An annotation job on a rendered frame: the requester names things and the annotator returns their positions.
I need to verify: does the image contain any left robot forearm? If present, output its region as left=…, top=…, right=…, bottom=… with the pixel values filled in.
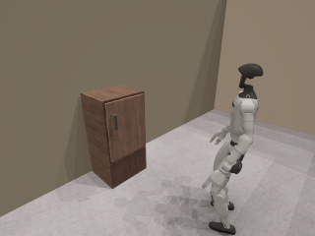
left=219, top=136, right=251, bottom=174

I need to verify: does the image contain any right robot forearm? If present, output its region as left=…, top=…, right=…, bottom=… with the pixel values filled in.
left=221, top=122, right=230, bottom=134

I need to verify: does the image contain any right robot hand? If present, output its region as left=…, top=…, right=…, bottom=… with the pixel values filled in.
left=210, top=130, right=226, bottom=146

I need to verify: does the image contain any robot torso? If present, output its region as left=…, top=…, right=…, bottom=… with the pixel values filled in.
left=226, top=94, right=259, bottom=162

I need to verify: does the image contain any left robot foot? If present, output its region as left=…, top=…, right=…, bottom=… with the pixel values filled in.
left=209, top=221, right=236, bottom=235

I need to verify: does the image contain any cupboard door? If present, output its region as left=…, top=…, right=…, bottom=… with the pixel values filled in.
left=104, top=93, right=146, bottom=162

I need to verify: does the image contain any left robot upper arm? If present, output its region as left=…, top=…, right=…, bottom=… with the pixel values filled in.
left=238, top=99, right=256, bottom=146

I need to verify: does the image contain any left robot hand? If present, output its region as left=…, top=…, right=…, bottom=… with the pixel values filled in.
left=202, top=169, right=226, bottom=195

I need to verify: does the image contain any handle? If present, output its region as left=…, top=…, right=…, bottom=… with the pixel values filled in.
left=111, top=113, right=118, bottom=131

